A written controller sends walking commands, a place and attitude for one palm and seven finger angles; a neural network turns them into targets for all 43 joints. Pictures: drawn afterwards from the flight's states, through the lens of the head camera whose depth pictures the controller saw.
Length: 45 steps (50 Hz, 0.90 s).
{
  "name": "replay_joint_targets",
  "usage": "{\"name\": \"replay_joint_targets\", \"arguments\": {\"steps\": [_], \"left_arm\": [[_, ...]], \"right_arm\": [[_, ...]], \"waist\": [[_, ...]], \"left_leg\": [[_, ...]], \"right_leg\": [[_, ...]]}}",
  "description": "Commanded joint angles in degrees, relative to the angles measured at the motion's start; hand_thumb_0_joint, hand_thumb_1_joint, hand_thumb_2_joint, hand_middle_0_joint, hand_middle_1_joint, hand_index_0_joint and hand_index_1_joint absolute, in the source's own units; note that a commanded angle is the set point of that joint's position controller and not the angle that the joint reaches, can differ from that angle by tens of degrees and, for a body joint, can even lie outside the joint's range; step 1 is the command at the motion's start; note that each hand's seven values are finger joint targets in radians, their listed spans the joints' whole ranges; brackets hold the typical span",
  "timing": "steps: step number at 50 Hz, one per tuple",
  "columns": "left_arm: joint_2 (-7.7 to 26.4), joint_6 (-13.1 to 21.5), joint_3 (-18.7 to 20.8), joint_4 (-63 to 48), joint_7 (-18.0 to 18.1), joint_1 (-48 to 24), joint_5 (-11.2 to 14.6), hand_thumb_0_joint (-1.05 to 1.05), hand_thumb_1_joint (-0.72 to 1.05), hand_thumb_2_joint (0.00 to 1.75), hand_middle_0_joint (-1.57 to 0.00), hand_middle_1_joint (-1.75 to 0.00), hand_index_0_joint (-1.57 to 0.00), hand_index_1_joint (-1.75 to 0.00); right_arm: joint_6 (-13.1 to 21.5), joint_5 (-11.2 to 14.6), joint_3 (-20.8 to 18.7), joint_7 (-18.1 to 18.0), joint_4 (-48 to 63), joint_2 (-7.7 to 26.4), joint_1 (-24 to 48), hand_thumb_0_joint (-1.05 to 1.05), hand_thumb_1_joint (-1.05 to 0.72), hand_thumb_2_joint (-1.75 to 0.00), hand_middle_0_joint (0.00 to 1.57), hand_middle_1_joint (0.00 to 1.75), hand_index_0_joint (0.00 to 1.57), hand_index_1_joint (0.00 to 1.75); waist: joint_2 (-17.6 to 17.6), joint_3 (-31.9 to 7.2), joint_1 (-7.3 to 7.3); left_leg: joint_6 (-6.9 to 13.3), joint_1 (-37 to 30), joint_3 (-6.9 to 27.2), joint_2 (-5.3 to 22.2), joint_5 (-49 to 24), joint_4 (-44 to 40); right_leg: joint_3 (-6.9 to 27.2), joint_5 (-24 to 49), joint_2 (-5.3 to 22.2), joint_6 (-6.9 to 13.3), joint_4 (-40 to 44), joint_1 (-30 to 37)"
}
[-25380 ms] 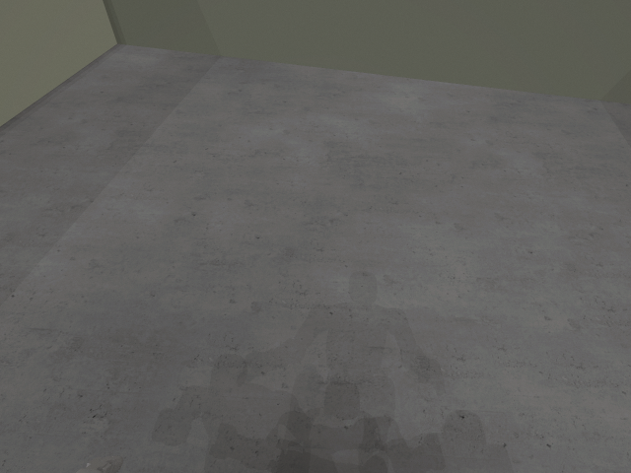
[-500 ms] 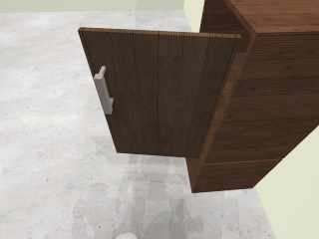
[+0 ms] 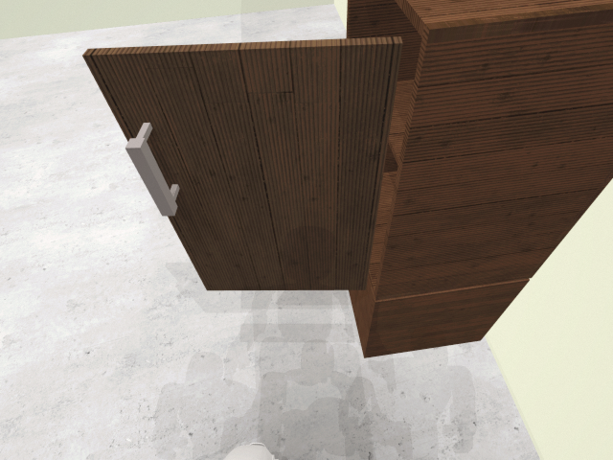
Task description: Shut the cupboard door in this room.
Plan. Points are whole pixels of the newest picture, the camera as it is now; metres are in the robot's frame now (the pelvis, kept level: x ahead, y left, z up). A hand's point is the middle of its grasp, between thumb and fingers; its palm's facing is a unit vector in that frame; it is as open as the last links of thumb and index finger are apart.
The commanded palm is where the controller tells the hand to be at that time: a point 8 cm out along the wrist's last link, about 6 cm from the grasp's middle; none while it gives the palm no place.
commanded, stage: come to a stop and stand still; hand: left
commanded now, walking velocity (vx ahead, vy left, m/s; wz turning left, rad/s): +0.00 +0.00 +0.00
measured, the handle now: (158, 171) +0.49 +0.26 +0.09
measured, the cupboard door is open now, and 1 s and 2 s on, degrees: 81 81 81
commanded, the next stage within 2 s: look again from close up in 0.58 s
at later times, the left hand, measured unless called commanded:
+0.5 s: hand out of the picture -0.01 +0.15 -0.16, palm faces +0.04 -0.98 -0.20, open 7.3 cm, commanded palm none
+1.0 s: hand out of the picture +0.01 +0.19 -0.17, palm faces +0.02 -0.98 -0.20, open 7.3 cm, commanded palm none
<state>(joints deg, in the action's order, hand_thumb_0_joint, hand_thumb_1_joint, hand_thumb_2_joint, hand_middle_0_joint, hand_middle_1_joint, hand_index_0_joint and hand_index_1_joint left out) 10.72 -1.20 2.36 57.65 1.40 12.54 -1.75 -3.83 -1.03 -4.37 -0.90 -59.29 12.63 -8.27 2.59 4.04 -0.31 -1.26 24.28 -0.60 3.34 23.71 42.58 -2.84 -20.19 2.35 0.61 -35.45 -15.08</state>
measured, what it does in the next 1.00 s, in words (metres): steps on the spot: left foot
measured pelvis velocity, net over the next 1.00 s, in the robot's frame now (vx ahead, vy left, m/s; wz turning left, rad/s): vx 0.00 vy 0.01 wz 0.00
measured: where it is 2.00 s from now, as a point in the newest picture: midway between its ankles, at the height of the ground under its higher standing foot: outside the picture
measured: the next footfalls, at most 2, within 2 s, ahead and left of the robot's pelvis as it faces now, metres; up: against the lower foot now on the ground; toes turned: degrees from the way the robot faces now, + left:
left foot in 0.16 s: +0.01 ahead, +0.12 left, +0.00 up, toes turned +2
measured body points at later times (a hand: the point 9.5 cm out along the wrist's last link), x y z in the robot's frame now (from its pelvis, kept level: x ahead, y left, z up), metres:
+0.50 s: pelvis -0.01 -0.02 +0.02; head +0.00 -0.03 +0.47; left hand -0.01 +0.20 -0.14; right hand -0.02 -0.24 -0.15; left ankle -0.03 +0.12 -0.73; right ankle -0.01 -0.11 -0.73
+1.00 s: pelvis +0.00 +0.01 +0.01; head +0.00 +0.01 +0.46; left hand +0.01 +0.24 -0.15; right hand +0.00 -0.21 -0.15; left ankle -0.03 +0.11 -0.73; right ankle -0.01 -0.11 -0.73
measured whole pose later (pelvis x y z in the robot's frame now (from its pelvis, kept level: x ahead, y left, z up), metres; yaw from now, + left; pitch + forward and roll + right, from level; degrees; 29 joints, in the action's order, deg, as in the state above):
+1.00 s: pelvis +0.00 +0.01 +0.01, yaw +0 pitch -1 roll +0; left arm 9.2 1.0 -0.5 62.1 2.3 16.3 -0.8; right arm 1.2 -1.2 1.1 -1.5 -61.4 9.1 -17.3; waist 0.1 0.6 -0.1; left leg 1.2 10.0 -2.4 -0.2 17.6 28.4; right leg -3.0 -16.0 1.6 -0.3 -28.2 -11.2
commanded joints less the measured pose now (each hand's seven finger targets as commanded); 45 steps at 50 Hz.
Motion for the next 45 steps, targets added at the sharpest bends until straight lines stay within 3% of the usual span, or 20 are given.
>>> {"name": "replay_joint_targets", "arguments": {"steps": [1,4,5,6,7,8,9,10,11,16,21,33,34,35,36,37,39,41,42,45], "left_arm": [[8.6,1.23,1.41,-2.81,0.43,-2.47,0.24,0.0,0.9,0.9,-0.2,-0.3,-0.2,-0.3],[8.42,1.67,1.14,-0.75,0.54,1.25,0.52,0.0,0.9,0.9,-0.2,-0.3,-0.2,-0.3],[8.5,1.74,1.12,-0.15,0.63,1.65,0.81,0.0,0.9,0.9,-0.2,-0.3,-0.2,-0.3],[8.3,1.8,0.91,0.48,0.66,1.28,1.22,0.0,0.9,0.9,-0.2,-0.3,-0.2,-0.3],[6.81,1.8,0.56,0.95,0.61,2.34,1.58,0.0,0.9,0.9,-0.2,-0.3,-0.2,-0.3],[5.26,1.73,0.21,1.34,0.46,3.75,1.73,0.0,0.9,0.9,-0.2,-0.3,-0.2,-0.3],[4.55,1.64,-0.02,1.38,0.49,3.85,1.58,0.0,0.9,0.9,-0.2,-0.3,-0.2,-0.3],[4.56,1.64,-0.18,2.24,0.44,2.86,1.59,0.0,0.9,0.9,-0.2,-0.3,-0.2,-0.3],[4.83,1.57,-0.17,2.63,0.46,2.66,1.65,0.0,0.9,0.9,-0.2,-0.3,-0.2,-0.3],[4.63,1.6,-0.65,4.08,0.32,2.3,1.53,0.0,0.9,0.9,-0.2,-0.3,-0.2,-0.3],[4.18,1.85,-0.85,4.54,0.38,3.59,1.45,0.0,0.9,0.9,-0.2,-0.3,-0.2,-0.3],[2.5,2.54,-1.04,5.53,0.62,7.41,1.43,0.0,0.9,0.9,-0.2,-0.3,-0.2,-0.3],[3.71,4.43,-1.24,7.69,3.02,12.64,0.31,0.0,0.9,0.9,-0.2,-0.3,-0.2,-0.3],[6.67,4.89,-0.77,4.99,2.59,10.9,0.65,0.0,0.9,0.9,-0.2,-0.3,-0.2,-0.3],[7.14,5.24,-0.48,3.57,2.19,8.36,0.49,0.0,0.9,0.9,-0.2,-0.3,-0.2,-0.3],[6.12,5.21,-0.61,2.7,1.91,7.09,0.54,0.0,0.9,0.9,-0.2,-0.3,-0.2,-0.3],[3.6,4.74,-1.14,2.57,1.52,6.1,0.84,0.0,0.9,0.9,-0.2,-0.3,-0.2,-0.3],[2.72,3.95,-1.51,2.45,1.2,6.25,0.87,0.0,0.9,0.9,-0.2,-0.3,-0.2,-0.3],[2.4,3.68,-1.68,2.66,1.11,7.13,0.97,0.0,0.9,0.9,-0.2,-0.3,-0.2,-0.3],[2.53,3.15,-1.96,3.03,0.93,7.62,1.14,0.0,0.9,0.9,-0.2,-0.3,-0.2,-0.3]], "right_arm": [[1.83,0.52,0.33,0.07,1.92,0.78,-2.89,0.0,-0.9,-0.9,0.2,0.3,0.2,0.3],[2.78,0.7,1.27,-0.26,1.12,0.04,-3.35,0.0,-0.9,-0.9,0.2,0.3,0.2,0.3],[3.18,0.64,1.68,-0.45,0.3,-0.12,-4.81,0.0,-0.9,-0.9,0.2,0.3,0.2,0.3],[3.66,0.64,1.92,-0.52,-0.93,-0.43,-6.41,0.0,-0.9,-0.9,0.2,0.3,0.2,0.3],[4.37,0.55,2.17,-0.69,-1.56,0.66,-7.11,0.0,-0.9,-0.9,0.2,0.3,0.2,0.3],[4.88,0.28,2.12,-0.91,-1.81,2.33,-6.34,0.0,-0.9,-0.9,0.2,0.3,0.2,0.3],[4.81,0.32,2.13,-1.03,-1.8,3.27,-5.66,0.0,-0.9,-0.9,0.2,0.3,0.2,0.3],[5.18,0.38,2.45,-1.26,-2.81,2.57,-5.24,0.0,-0.9,-0.9,0.2,0.3,0.2,0.3],[5.11,0.52,2.54,-1.34,-3.46,2.21,-5.38,0.0,-0.9,-0.9,0.2,0.3,0.2,0.3],[4.31,0.59,2.84,-1.29,-4.56,0.14,-7.58,0.0,-0.9,-0.9,0.2,0.3,0.2,0.3],[4.18,0.53,3.01,-1.22,-5.08,-0.36,-9.68,0.0,-0.9,-0.9,0.2,0.3,0.2,0.3],[4.74,0.63,3.22,-1.4,-5.25,-0.97,-11.63,0.0,-0.9,-0.9,0.2,0.3,0.2,0.3],[5.79,0.68,3.31,-0.61,-1.98,0.88,-5.23,0.0,-0.9,-0.9,0.2,0.3,0.2,0.3],[4.91,0.7,3.4,-0.44,0.41,-2.1,-9.97,0.0,-0.9,-0.9,0.2,0.3,0.2,0.3],[4.61,0.28,3.6,-0.16,0.32,-2.45,-10.57,0.0,-0.9,-0.9,0.2,0.3,0.2,0.3],[4.75,0.43,3.5,-0.17,0.54,-2.4,-12.36,0.0,-0.9,-0.9,0.2,0.3,0.2,0.3],[5.22,0.16,3.74,-0.19,-0.04,-1.71,-13.73,0.0,-0.9,-0.9,0.2,0.3,0.2,0.3],[5.85,0.08,4.04,-0.31,-0.04,-1.35,-13.12,0.0,-0.9,-0.9,0.2,0.3,0.2,0.3],[6.02,0.07,4.25,-0.48,0.22,-0.52,-12.58,0.0,-0.9,-0.9,0.2,0.3,0.2,0.3],[6.07,0.24,4.36,-0.78,0.6,0.95,-11.97,0.0,-0.9,-0.9,0.2,0.3,0.2,0.3]], "waist": [[-12.67,-1.53,1.23],[-11.74,-3.07,-0.33],[-11.02,-4.66,0.0],[-9.04,-4.91,0.37],[-5.17,-5.4,0.1],[-0.51,-5.86,-1.08],[-0.1,-5.71,-1.48],[3.8,-6.4,-1.23],[4.62,-5.94,-1.41],[-1.87,0.22,-0.53],[-4.54,1.45,-0.02],[-2.75,0.45,0.21],[-3.88,-0.54,-2.41],[-4.42,-6.95,1.28],[-3.71,-8.45,1.18],[-5.71,-8.23,2.14],[-6.01,-3.79,2.61],[0.9,0.54,1.42],[2.33,1.43,0.73],[-2.24,0.79,0.25]], "left_leg": [[0.25,-3.25,-0.09,-1.43,1.64,8.37],[-0.39,-6.61,-1.39,-1.76,-1.09,-4.99],[-0.5,-9.37,-1.49,-1.79,-4.89,-11.51],[-0.38,-13.87,-1.37,-1.46,-11.32,-18.32],[0.55,-17.66,1.72,0.72,-19.49,-22.02],[2.23,-18.98,5.37,4.85,-27.14,-21.63],[2.87,-17.18,5.51,6.27,-26.08,-21.04],[3.16,-16.14,5.79,5.88,-27.53,-21.57],[3.06,-15.15,5.27,5.57,-26.81,-22.2],[1.33,-13.37,2.77,3.19,-13.27,-24.7],[1.27,-14.68,1.77,2.3,-12.19,-24.58],[1.37,-15.7,1.35,2.04,-14.65,-23.47],[-0.12,-9.84,-1.74,2.38,-13.48,-9.74],[0.68,-9.19,0.39,0.07,-2.61,-8.84],[0.67,-10.16,-0.29,0.26,-2.99,-8.71],[0.87,-12.24,-0.5,-0.24,-4.89,-10.4],[1.42,-14.31,0.56,0.25,-11.01,-14.49],[2.16,-10.9,2.56,1.7,-16.57,-18.27],[2.63,-9.24,3.74,2.23,-17.92,-18.96],[3.14,-8.66,4.13,2.36,-16.21,-20.61]], "right_leg": [[9.36,21.39,11.97,8.44,16.89,-2.59],[8.94,28.89,10.97,8.29,13.66,3.51],[8.94,28.93,10.38,7.5,12.18,5.26],[8.05,25.79,9.6,5.99,11.11,4.4],[7.29,23.01,7.42,3.71,9.15,2.48],[5.74,18.87,4.56,1.54,9.36,1.42],[5.46,14.54,3.58,0.68,11.49,3.01],[4.0,16.42,3.67,0.07,11.38,5.48],[3.66,16.02,3.35,-0.05,11.72,7.72],[5.22,9.95,3.91,0.6,17.5,4.98],[6.27,5.87,4.13,0.74,19.89,2.73],[6.58,8.49,4.26,1.13,19.28,2.09],[10.46,40.83,8.23,-1.43,15.63,5.55],[12.99,35.88,11.84,1.84,15.49,8.93],[12.47,33.19,12.55,5.02,15.51,8.82],[10.57,25.06,10.9,5.76,15.26,5.9],[8.0,14.13,7.14,4.58,14.85,0.16],[5.51,11.51,4.19,3.22,12.67,0.34],[5.19,11.43,3.2,2.64,11.52,1.89],[4.87,10.65,2.96,2.04,11.24,4.13]]}}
